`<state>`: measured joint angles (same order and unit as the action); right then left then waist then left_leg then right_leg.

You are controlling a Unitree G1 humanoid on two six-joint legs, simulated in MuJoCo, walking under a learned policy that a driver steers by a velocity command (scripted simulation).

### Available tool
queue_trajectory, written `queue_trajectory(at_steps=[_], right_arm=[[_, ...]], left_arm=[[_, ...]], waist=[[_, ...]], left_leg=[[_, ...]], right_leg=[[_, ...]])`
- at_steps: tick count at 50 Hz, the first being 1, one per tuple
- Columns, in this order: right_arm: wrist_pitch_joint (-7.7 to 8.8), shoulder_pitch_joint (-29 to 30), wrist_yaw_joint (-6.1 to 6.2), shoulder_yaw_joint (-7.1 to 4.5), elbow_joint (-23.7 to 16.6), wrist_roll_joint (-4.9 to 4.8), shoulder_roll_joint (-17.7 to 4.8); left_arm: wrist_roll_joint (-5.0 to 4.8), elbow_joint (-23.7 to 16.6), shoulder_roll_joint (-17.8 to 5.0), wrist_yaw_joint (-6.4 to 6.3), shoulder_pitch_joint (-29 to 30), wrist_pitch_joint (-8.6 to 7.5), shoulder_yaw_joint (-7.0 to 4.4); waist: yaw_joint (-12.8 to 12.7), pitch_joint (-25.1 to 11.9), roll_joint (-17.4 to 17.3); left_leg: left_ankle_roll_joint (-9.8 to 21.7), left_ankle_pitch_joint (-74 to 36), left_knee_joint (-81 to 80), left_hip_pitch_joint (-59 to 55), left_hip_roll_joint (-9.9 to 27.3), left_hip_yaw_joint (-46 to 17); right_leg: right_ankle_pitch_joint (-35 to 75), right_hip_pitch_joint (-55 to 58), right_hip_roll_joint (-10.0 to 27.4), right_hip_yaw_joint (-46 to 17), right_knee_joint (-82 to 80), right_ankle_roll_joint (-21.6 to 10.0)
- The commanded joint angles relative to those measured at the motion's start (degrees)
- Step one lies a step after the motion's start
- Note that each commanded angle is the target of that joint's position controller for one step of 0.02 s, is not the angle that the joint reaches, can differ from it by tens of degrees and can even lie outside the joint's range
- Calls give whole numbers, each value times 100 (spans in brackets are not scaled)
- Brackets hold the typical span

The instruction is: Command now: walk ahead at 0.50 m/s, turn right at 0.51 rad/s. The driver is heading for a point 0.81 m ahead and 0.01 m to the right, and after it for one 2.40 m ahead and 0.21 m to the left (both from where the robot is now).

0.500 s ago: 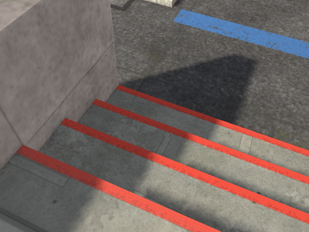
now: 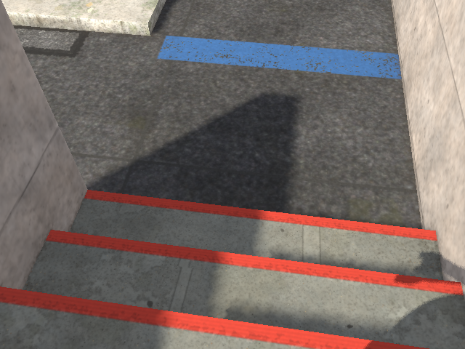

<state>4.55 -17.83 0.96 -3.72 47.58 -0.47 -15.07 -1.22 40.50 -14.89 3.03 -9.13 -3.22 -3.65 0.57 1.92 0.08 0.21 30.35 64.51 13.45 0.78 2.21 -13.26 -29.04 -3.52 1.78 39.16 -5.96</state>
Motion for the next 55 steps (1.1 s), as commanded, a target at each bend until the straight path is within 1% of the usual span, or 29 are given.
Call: queue_trajectory(at_steps=[1, 3, 6, 10, 11, 14, 16, 19, 22, 24, 27, 28, 29, 30, 31, 32, 33, 34, 36, 37, 38, 40, 41, 42, 43, 45, 48, 51, 55], right_arm=[[345, 438, -41, -154, -871, -141, -890], [211, 315, 40, -204, -857, 95, -864], [10, 294, 109, -181, -915, 101, -682], [-58, 416, -45, -17, -821, 225, -308], [5, 145, -133, -61, -620, 212, -435], [132, 1197, -244, -206, -1023, 1, -814], [218, 1587, -311, -191, -1184, 30, -764], [362, 1682, -459, -40, -1133, 328, -397], [266, 1630, -478, 29, -1267, 166, -231], [174, 1590, -445, 27, -1373, 83, -291], [107, 414, -384, -122, -959, 37, -578], [101, -672, -374, -214, -627, 121, -701], [80, -1814, -405, -239, -204, 194, -837], [83, -1999, -465, -112, -102, 155, -800], [-94, -1980, -478, -130, -143, -44, -861], [-206, -2006, -444, -314, 68, -231, -1400], [-270, -1415, -350, -113, -76, -118, -795], [-167, -902, -308, -72, -93, 71, -897], [151, 76, -288, 167, -218, 95, -243], [204, 107, -283, 202, -110, 115, -67], [231, -25, -183, 165, -70, 37, -257], [127, -719, -23, 117, 304, 62, -370], [107, -895, -10, 91, 355, 139, -491], [93, -910, -16, 74, 346, 77, -495], [108, -1272, 17, 81, 477, -79, -364], [86, -1676, 30, 124, 608, -78, -260], [-24, -1247, 218, 157, 429, -66, -286], [-193, -1466, 250, 132, 530, -118, -291], [-382, -1511, 354, 67, 485, -129, -313]], left_arm=[[-15, -255, -823, -62, -1073, -51, -242], [88, -450, -577, -85, -635, -42, -151], [52, -443, -636, -183, -681, -108, -156], [7, -245, -701, -348, -1078, 75, -174], [90, -174, -809, -350, -1224, 73, -194], [20, 81, -749, -410, -1935, -25, -150], [51, 150, -757, -445, -2182, -58, -154], [1, 44, -697, -642, -1601, -4, -59], [-12, 149, -751, -598, -1744, 93, -80], [-84, 156, -668, -625, -1798, 178, -73], [-69, 298, -556, -681, -1756, 260, -42], [-48, 330, -529, -584, -1558, 247, 36], [-116, 461, -330, -475, -1806, 172, 65], [-141, 677, 112, -383, -3021, 72, 144], [-161, 604, -175, -369, -3293, -12, 155], [-356, 166, -366, -408, -2799, -74, 156], [-352, 4, -729, -556, -1590, 42, 65], [-337, -205, -743, -668, -890, 131, 93], [-69, -57, -742, -657, -1085, 152, -25], [-28, 190, -650, -592, -1431, 108, -56], [137, 120, -611, -547, -1256, 54, -89], [305, -1, 24, -472, -915, 31, 68], [225, 162, 12, -387, -1273, 33, 45], [196, 155, -47, -348, -1185, 56, 28], [131, -46, -268, -303, -604, 20, -64], [181, -245, -151, -220, 89, -27, -44], [294, -392, 7, -25, 607, -168, 8], [171, -559, 218, 38, 799, -89, 71], [98, -617, 36, 76, 915, -162, 74]], waist=[[-433, -877, 229], [-37, -665, 66], [124, -495, 129], [-32, -681, 163], [-66, -959, 190], [-414, -342, 374], [-530, -87, 501], [-441, 63, 318], [-546, 49, 530], [-542, 138, 574], [-95, -18, 531], [439, -458, 319], [790, -1018, -371], [296, -1669, -1830], [263, -1917, -2352], [270, -2017, -2315], [307, -899, -264], [289, -231, -526], [-461, 468, -173], [-584, 309, -496], [-508, 373, -519], [-288, -177, -781], [-382, -551, -635], [-328, -524, -402], [-119, -335, -280], [176, -55, -309], [275, 222, -186], [469, 237, -430], [630, 433, -302]], left_leg=[[186, -603, 1480, 3302, 110, -908], [95, -1066, 795, 2500, 418, -929], [-55, -1293, -121, 2265, 502, -815], [-160, -2731, -1146, 2293, 455, -588], [-46, -3552, -769, 2057, 437, -580], [206, -3620, -1222, 4143, 657, -1093], [283, -3572, -1565, 4843, 680, -1212], [295, -6295, -2892, 2237, 161, -584], [248, -5933, -3166, 1312, -107, -425], [181, -5285, -3676, 1633, 129, -751], [373, -5013, -4410, 1039, 657, -854], [379, -5036, -4592, -257, 417, -385], [691, -5579, -3802, -2130, 845, -835], [1184, -6847, -1939, -3999, 1574, -1740], [1300, -6429, -2351, -3835, 1822, -2451], [1993, -2874, -3750, -3697, 2485, -4111], [1673, -343, -4762, -2372, 2133, -3967], [1884, -98, -4915, -1198, 2341, -4268], [1361, -699, -4654, 703, 1552, -3203], [1169, -1397, -4564, 1016, 1154, -2600], [1086, -2605, -4609, 1259, 773, -1824], [1339, -4379, -4347, 746, 832, -1695], [1419, -4607, -4045, 391, 956, -1755], [1415, -4590, -3997, 171, 1017, -1756], [1273, -3650, -3770, -430, 958, -1793], [1187, -2942, -3627, -831, 1059, -2088], [890, -1850, -3359, 1219, 361, -1177], [984, -2071, -2662, 965, 329, -1237], [1085, -2807, -1379, -643, 481, -1941]], right_leg=[[606, 3379, 1797, -3470, -2116, -1509], [1575, 2186, 1438, -2716, -2165, -1334], [2066, 1650, 1157, -2285, -2327, -1245], [3206, 1612, 875, -1594, -1809, -1026], [3172, 1623, 953, -1670, -1539, -1027], [1320, 2816, 1263, -2578, -1279, -1012], [974, 3201, 1383, -2918, -1123, -1014], [-154, 621, 606, -1824, -652, -642], [-193, 191, 483, -1757, -152, -562], [-117, 1027, 573, -2075, 464, -513], [772, 1728, 759, -2200, 2043, -336], [1125, 1451, 465, -1736, 3226, -203], [-665, 139, -112, -1407, 5631, 135], [-3859, -2018, -619, -1625, 7764, 483], [-3744, -2558, -297, -1584, 8329, 682], [-3009, -3256, -267, -1242, 8255, 786], [-1968, -3455, 194, -700, 7267, 656], [-1443, -3313, 372, -826, 7060, 527], [80, -2504, 946, -1391, 5123, 227], [444, -2094, 1056, -1221, 4560, 188], [1155, -1708, 1033, -1073, 3168, 375], [1646, -1422, 1022, -751, 2506, 592], [2148, -1364, 1005, -789, 2681, 575], [2150, -1597, 1026, -806, 2505, 521], [2777, -2322, 1111, -1121, 1722, 390], [3068, -2901, 1050, -1082, 1088, 274], [4927, -479, 553, -447, -375, 287], [4132, -111, 347, -398, -720, 410], [2881, -805, 697, -756, -2058, 418]])
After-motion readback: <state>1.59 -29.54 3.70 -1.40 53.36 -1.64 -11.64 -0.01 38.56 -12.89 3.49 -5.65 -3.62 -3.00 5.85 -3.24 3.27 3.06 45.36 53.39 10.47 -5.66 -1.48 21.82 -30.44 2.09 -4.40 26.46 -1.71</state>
